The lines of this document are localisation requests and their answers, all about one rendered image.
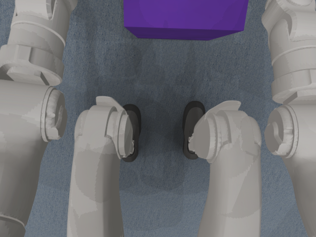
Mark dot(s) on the robot left upper arm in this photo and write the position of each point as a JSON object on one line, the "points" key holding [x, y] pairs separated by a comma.
{"points": [[31, 115]]}

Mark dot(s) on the left robot shin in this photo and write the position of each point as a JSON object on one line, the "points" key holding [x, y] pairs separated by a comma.
{"points": [[102, 101]]}

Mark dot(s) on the right robot forearm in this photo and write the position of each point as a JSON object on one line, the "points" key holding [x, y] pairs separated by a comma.
{"points": [[291, 27]]}

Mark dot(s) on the carton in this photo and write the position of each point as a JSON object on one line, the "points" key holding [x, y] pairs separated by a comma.
{"points": [[184, 19]]}

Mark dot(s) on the left robot forearm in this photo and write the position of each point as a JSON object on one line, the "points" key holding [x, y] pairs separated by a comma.
{"points": [[36, 42]]}

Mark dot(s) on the left robot thigh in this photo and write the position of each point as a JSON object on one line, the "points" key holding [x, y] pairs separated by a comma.
{"points": [[94, 203]]}

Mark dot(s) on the robot right upper arm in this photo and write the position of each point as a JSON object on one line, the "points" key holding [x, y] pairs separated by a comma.
{"points": [[291, 134]]}

